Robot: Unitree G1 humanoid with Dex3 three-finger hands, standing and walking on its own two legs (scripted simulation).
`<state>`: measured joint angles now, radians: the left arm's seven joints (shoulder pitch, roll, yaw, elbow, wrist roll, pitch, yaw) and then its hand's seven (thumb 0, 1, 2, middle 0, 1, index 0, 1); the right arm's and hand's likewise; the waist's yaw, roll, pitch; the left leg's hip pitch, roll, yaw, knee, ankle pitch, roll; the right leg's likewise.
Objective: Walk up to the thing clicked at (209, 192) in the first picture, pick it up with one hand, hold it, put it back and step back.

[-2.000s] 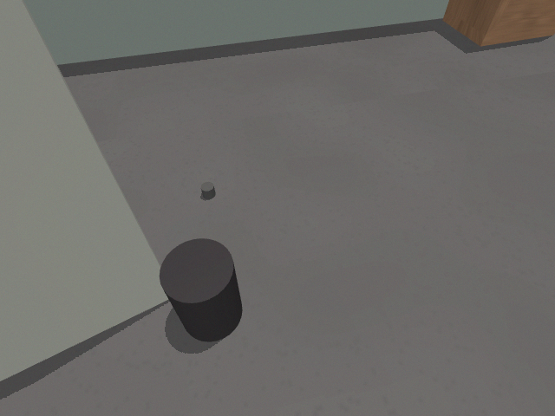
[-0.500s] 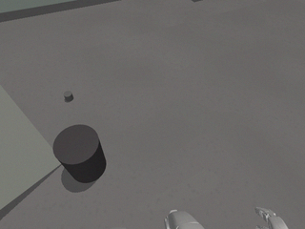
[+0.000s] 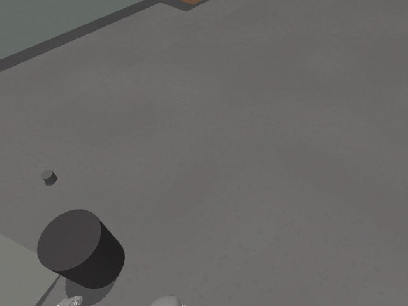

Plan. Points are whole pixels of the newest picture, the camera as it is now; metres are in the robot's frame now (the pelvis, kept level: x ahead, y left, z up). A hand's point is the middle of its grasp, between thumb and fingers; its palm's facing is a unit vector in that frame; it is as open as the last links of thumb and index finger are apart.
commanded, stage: walk up
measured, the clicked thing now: (49, 177) +0.89 +0.92 -0.73
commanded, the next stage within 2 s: stand in 0.96 s
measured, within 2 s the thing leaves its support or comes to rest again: neither
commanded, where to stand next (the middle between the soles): +0.09 +0.01 m, yaw -8 degrees
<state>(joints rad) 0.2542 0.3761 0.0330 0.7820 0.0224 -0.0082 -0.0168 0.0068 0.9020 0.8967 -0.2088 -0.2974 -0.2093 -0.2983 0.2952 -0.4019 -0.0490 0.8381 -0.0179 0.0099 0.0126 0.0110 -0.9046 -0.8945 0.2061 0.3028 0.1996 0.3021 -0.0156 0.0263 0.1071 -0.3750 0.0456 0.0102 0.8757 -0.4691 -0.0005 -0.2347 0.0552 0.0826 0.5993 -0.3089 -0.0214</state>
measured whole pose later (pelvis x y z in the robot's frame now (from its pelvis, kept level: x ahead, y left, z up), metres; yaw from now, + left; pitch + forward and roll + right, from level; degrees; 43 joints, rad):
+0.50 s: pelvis +0.01 -0.01 -0.01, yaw -8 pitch -3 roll -1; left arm 0.26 0.38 0.02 0.91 0.02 -0.02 -0.01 0.01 0.90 0.90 -0.21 -0.30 -0.21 -0.30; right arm 0.20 -0.41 -0.04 0.89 0.00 0.01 0.00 0.01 -0.90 -0.89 0.21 0.30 0.20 0.30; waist 0.01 0.03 0.10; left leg -0.32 0.06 -0.01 0.77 -0.49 0.02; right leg -0.28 0.04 0.04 0.67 -0.34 -0.01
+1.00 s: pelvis +0.02 +0.00 +0.02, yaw -10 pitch -3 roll +0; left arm 0.08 0.35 0.00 1.10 0.00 -0.02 -0.01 0.01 0.90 0.90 -0.21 -0.30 -0.21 -0.30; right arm 0.10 -0.36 -0.01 1.10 0.00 -0.01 0.01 0.01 -0.90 -0.89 0.21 0.30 0.20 0.30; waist -0.01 0.01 0.06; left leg -0.13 0.04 0.04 0.40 -0.22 -0.03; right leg -0.15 0.02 0.09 0.41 -0.21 0.01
